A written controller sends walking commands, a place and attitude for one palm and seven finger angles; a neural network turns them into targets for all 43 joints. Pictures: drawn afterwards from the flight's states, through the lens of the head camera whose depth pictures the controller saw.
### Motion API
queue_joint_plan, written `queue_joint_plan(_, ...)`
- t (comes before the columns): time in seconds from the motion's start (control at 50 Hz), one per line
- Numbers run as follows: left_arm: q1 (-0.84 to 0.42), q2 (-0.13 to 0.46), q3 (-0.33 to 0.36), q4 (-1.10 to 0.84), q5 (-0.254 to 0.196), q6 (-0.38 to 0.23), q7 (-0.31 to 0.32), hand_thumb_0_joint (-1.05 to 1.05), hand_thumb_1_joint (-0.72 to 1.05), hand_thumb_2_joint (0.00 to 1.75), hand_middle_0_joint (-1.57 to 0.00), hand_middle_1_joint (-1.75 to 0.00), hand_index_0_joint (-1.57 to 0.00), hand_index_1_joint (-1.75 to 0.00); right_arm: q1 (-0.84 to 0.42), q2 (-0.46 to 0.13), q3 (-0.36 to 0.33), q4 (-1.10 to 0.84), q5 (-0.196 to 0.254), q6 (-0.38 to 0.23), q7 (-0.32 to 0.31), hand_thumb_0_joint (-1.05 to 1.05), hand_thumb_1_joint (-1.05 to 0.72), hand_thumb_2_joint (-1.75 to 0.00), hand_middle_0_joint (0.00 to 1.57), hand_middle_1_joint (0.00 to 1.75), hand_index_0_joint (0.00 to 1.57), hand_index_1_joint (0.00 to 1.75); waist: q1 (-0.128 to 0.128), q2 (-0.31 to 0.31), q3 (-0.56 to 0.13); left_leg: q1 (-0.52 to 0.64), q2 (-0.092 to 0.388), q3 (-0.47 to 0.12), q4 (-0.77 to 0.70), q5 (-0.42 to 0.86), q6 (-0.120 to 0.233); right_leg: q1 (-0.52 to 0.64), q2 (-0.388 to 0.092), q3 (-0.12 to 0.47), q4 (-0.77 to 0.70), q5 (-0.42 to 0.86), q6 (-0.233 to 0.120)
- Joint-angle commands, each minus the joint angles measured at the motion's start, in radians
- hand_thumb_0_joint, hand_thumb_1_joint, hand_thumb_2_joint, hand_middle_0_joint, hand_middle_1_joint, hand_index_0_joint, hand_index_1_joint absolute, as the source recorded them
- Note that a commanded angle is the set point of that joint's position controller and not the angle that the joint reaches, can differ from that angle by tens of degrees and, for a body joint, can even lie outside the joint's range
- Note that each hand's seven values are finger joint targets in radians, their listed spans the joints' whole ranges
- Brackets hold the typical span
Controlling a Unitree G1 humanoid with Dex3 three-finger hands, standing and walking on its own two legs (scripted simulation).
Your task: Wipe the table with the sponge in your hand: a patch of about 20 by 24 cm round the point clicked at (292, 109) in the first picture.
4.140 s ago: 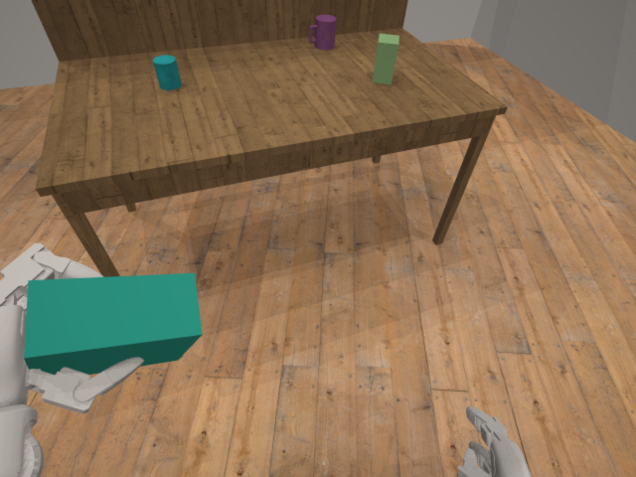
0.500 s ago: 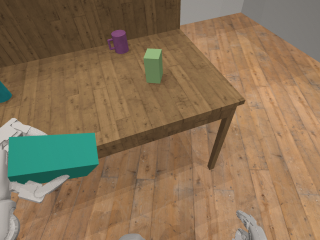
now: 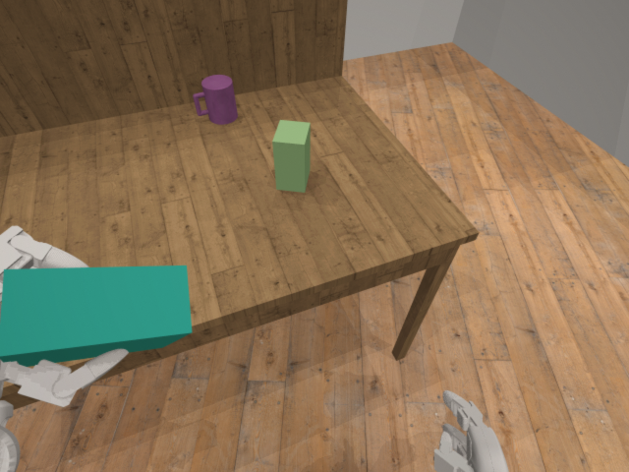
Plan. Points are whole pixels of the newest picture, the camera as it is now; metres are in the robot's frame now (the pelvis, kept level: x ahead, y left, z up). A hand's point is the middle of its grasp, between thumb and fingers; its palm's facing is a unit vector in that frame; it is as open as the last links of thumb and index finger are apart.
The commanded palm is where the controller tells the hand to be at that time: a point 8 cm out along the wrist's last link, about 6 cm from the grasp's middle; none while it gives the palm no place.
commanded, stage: come to a stop and stand still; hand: left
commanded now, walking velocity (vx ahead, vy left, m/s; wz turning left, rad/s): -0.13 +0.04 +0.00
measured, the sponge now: (126, 314) +0.23 +0.19 +0.15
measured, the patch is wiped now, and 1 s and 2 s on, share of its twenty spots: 0.00 0.00 0.00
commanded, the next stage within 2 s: look again from close up in 0.96 s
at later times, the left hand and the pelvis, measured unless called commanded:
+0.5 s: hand (2, 252) +0.27 +0.31 +0.19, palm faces +0.48 -0.77 -0.43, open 10.4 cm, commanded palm +0.17 +0.30 +0.18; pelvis +0.00 +0.03 +0.00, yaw -2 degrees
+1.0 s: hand out of the picture +0.21 +0.30 +0.17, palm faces +0.43 -0.85 -0.32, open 10.4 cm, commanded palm +0.15 +0.33 +0.18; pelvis -0.01 +0.05 +0.01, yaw -1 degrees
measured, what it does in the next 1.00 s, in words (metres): steps on the spot: right foot, then left foot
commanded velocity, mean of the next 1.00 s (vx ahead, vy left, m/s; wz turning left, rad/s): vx -0.02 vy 0.02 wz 0.00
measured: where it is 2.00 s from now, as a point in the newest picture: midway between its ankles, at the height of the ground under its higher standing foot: outside the picture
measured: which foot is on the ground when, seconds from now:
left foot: down 0.00-0.06, up 0.08-0.32, down 0.34-1.00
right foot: up 0.00-0.02, down 0.04-1.00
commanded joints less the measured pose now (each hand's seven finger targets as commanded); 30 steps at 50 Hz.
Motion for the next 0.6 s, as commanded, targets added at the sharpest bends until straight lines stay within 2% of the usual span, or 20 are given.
queue_joint_plan(0.0, -0.070, 0.149, 0.125, -0.156, -0.004, -0.056, 0.025, 0.00, 0.10, 1.30, -1.20, -1.60, -1.20, -1.60, -0.075, -0.177, -0.065, -0.118, -0.001, -0.043, -0.025, 0.00, -0.90, -0.90, 0.20, 0.30, 0.20, 0.30, 0.007, 0.136, -0.144, -0.029, 0.148, -0.124, -0.078, -0.048, 0.076, 0.212, 0.019, -0.008, -0.277, 0.133, 0.000)
queue_joint_plan(0.02, -0.089, 0.159, 0.127, -0.124, -0.001, -0.055, 0.026, 0.00, 0.10, 1.30, -1.20, -1.60, -1.20, -1.60, -0.069, -0.165, -0.063, -0.116, -0.001, -0.036, -0.025, 0.00, -0.90, -0.90, 0.20, 0.30, 0.20, 0.30, -0.004, 0.005, -0.138, -0.057, 0.081, -0.076, 0.036, -0.112, 0.037, 0.218, -0.062, 0.131, -0.356, 0.220, -0.037)
queue_joint_plan(0.04, -0.110, 0.176, 0.129, -0.120, -0.002, -0.048, 0.027, 0.00, 0.10, 1.30, -1.20, -1.60, -1.20, -1.60, -0.063, -0.153, -0.059, -0.121, -0.003, -0.032, -0.023, 0.00, -0.90, -0.90, 0.20, 0.30, 0.20, 0.30, -0.019, -0.141, -0.140, -0.115, -0.007, -0.028, 0.146, -0.207, -0.007, 0.215, -0.204, 0.351, -0.413, 0.314, -0.098)
queue_joint_plan(0.06, -0.113, 0.149, 0.106, -0.084, -0.017, -0.032, 0.020, 0.00, 0.10, 1.30, -1.20, -1.60, -1.20, -1.60, -0.062, -0.165, -0.072, -0.120, 0.000, -0.032, -0.016, 0.00, -0.90, -0.90, 0.20, 0.30, 0.20, 0.30, -0.004, -0.265, -0.108, -0.152, -0.051, -0.048, 0.299, -0.252, -0.030, 0.190, -0.301, 0.487, -0.454, 0.391, -0.161)
queue_joint_plan(0.08, -0.127, 0.148, 0.100, -0.084, -0.015, -0.031, 0.020, 0.00, 0.10, 1.30, -1.20, -1.60, -1.20, -1.60, -0.085, -0.164, -0.067, -0.117, 0.000, -0.029, -0.009, 0.00, -0.90, -0.90, 0.20, 0.30, 0.20, 0.30, -0.001, -0.264, -0.098, -0.182, -0.038, -0.109, 0.407, -0.257, -0.035, 0.208, -0.335, 0.479, -0.440, 0.561, -0.195)
queue_joint_plan(0.1, -0.150, 0.151, 0.100, -0.097, -0.011, -0.037, 0.022, 0.00, 0.10, 1.30, -1.20, -1.60, -1.20, -1.60, -0.100, -0.148, -0.050, -0.109, 0.001, -0.027, -0.008, 0.00, -0.90, -0.90, 0.20, 0.30, 0.20, 0.30, -0.007, -0.211, -0.110, -0.196, -0.028, -0.132, 0.435, -0.264, -0.041, 0.248, -0.332, 0.407, -0.393, 0.729, -0.199)
queue_joint_plan(0.12, -0.143, 0.156, 0.110, -0.093, -0.004, -0.046, 0.025, 0.00, 0.10, 1.30, -1.20, -1.60, -1.20, -1.60, -0.101, -0.138, -0.037, -0.102, -0.003, -0.021, -0.012, 0.00, -0.90, -0.90, 0.20, 0.30, 0.20, 0.30, -0.009, -0.170, -0.131, -0.175, -0.025, -0.119, 0.407, -0.256, -0.044, 0.280, -0.296, 0.287, -0.346, 0.870, -0.177)
queue_joint_plan(0.14, -0.149, 0.162, 0.110, -0.106, 0.003, -0.047, 0.027, 0.00, 0.10, 1.30, -1.20, -1.60, -1.20, -1.60, -0.127, -0.133, -0.032, -0.109, -0.003, -0.015, -0.017, 0.00, -0.90, -0.90, 0.20, 0.30, 0.20, 0.30, -0.003, -0.161, -0.149, -0.150, -0.028, -0.107, 0.341, -0.257, -0.039, 0.294, -0.275, 0.244, -0.308, 0.953, -0.156)
queue_joint_plan(0.2, -0.068, 0.156, 0.124, -0.145, 0.011, -0.054, 0.031, 0.00, 0.10, 1.30, -1.20, -1.60, -1.20, -1.60, -0.132, -0.134, -0.038, -0.137, -0.013, -0.002, -0.028, 0.00, -0.90, -0.90, 0.20, 0.30, 0.20, 0.30, 0.018, -0.160, -0.174, -0.082, -0.054, -0.056, 0.173, -0.169, -0.031, 0.320, -0.226, 0.172, -0.294, 0.933, -0.137)
queue_joint_plan(0.26, -0.011, 0.146, 0.120, -0.216, 0.004, -0.052, 0.038, 0.00, 0.10, 1.30, -1.20, -1.60, -1.20, -1.60, -0.105, -0.146, -0.056, -0.153, -0.014, 0.013, -0.028, 0.00, -0.90, -0.90, 0.20, 0.30, 0.20, 0.30, 0.004, -0.104, -0.212, 0.041, -0.060, -0.053, -0.034, 0.010, -0.032, 0.301, -0.191, 0.153, -0.262, 0.774, -0.106)
queue_joint_plan(0.28, -0.017, 0.152, 0.120, -0.244, 0.000, -0.051, 0.040, 0.00, 0.10, 1.30, -1.20, -1.60, -1.20, -1.60, -0.096, -0.156, -0.064, -0.157, -0.013, 0.017, -0.029, 0.00, -0.90, -0.90, 0.20, 0.30, 0.20, 0.30, -0.003, -0.058, -0.216, 0.100, -0.039, -0.062, -0.105, 0.131, -0.029, 0.278, -0.164, 0.139, -0.237, 0.689, -0.083)
queue_joint_plan(0.3, -0.012, 0.166, 0.128, -0.263, -0.004, -0.054, 0.042, 0.00, 0.10, 1.30, -1.20, -1.60, -1.20, -1.60, -0.096, -0.175, -0.074, -0.164, -0.009, 0.016, -0.032, 0.00, -0.90, -0.90, 0.20, 0.30, 0.20, 0.30, 0.005, 0.011, -0.219, 0.143, 0.036, -0.112, -0.131, 0.320, -0.009, 0.245, -0.111, 0.125, -0.210, 0.570, -0.052)
queue_joint_plan(0.32, -0.923, 0.835, 0.657, -0.255, 0.106, -0.117, 0.024, 0.00, 0.10, 1.30, -1.20, -1.60, -1.20, -1.60, 0.034, -0.204, -0.128, -0.170, -0.042, -0.059, -0.026, 0.00, -0.90, -0.90, 0.20, 0.30, 0.20, 0.30, 0.080, -0.069, 0.029, -0.079, 0.022, -0.026, -0.008, 0.221, -0.019, 0.046, -0.087, 0.226, -0.313, 0.546, -0.053)
queue_joint_plan(0.34, -0.735, 0.588, 0.486, 0.012, 0.035, -0.088, 0.000, 0.00, 0.10, 1.30, -1.20, -1.60, -1.20, -1.60, -0.032, -0.199, -0.119, -0.119, 0.001, -0.055, -0.009, 0.00, -0.90, -0.90, 0.20, 0.30, 0.20, 0.30, 0.055, 0.072, -0.061, 0.082, 0.027, -0.084, -0.028, 0.202, -0.020, 0.044, -0.160, 0.208, -0.278, 0.529, -0.142)
queue_joint_plan(0.36, -0.502, 0.306, 0.244, 0.194, 0.029, -0.088, -0.040, 0.00, 0.10, 1.30, -1.20, -1.60, -1.20, -1.60, -0.035, -0.176, -0.098, -0.130, -0.005, -0.065, 0.009, 0.00, -0.90, -0.90, 0.20, 0.30, 0.20, 0.30, 0.020, 0.163, -0.170, 0.145, -0.004, -0.081, -0.058, 0.217, -0.020, 0.089, -0.112, 0.225, -0.211, 0.524, -0.138)
queue_joint_plan(0.4, -0.330, 0.212, 0.142, 0.044, 0.003, -0.101, -0.061, 0.00, 0.10, 1.30, -1.20, -1.60, -1.20, -1.60, -0.048, -0.202, -0.101, -0.172, 0.026, -0.071, 0.040, 0.00, -0.90, -0.90, 0.20, 0.30, 0.20, 0.30, 0.040, 0.244, -0.236, 0.188, 0.036, -0.120, -0.063, 0.371, 0.017, 0.185, -0.042, 0.125, -0.202, 0.448, -0.063)
queue_joint_plan(0.44, -0.119, 0.078, 0.046, -0.074, -0.013, -0.091, -0.071, 0.00, 0.10, 1.30, -1.20, -1.60, -1.20, -1.60, -0.061, -0.195, -0.106, -0.204, 0.040, -0.086, 0.076, 0.00, -0.90, -0.90, 0.20, 0.30, 0.20, 0.30, 0.050, 0.153, -0.264, 0.184, 0.064, -0.140, -0.070, 0.393, 0.036, 0.225, -0.012, 0.082, -0.201, 0.390, -0.046)
queue_joint_plan(0.52, -0.041, 0.165, 0.129, -0.200, -0.002, -0.072, -0.049, 0.00, 0.10, 1.30, -1.20, -1.60, -1.20, -1.60, -0.069, -0.205, -0.089, -0.226, 0.029, -0.092, 0.077, 0.00, -0.90, -0.90, 0.20, 0.30, 0.20, 0.30, 0.041, 0.039, -0.197, 0.040, 0.071, -0.143, -0.134, 0.185, 0.020, 0.242, 0.011, 0.056, -0.223, 0.297, -0.036)
queue_joint_plan(0.54, -0.051, 0.236, 0.209, -0.194, 0.000, -0.072, -0.033, 0.00, 0.10, 1.30, -1.20, -1.60, -1.20, -1.60, -0.073, -0.211, -0.085, -0.220, 0.027, -0.087, 0.066, 0.00, -0.90, -0.90, 0.20, 0.30, 0.20, 0.30, 0.040, 0.052, -0.188, 0.041, 0.070, -0.139, -0.156, 0.140, 0.017, 0.235, 0.014, 0.046, -0.222, 0.283, -0.034)
queue_joint_plan(0.58, -0.146, 0.206, 0.196, -0.177, -0.005, -0.078, -0.030, 0.00, 0.10, 1.30, -1.20, -1.60, -1.20, -1.60, -0.080, -0.192, -0.070, -0.224, 0.020, -0.082, 0.043, 0.00, -0.90, -0.90, 0.20, 0.30, 0.20, 0.30, 0.028, 0.063, -0.144, 0.014, 0.070, -0.147, -0.189, 0.033, 0.017, 0.220, 0.012, 0.047, -0.238, 0.243, -0.036)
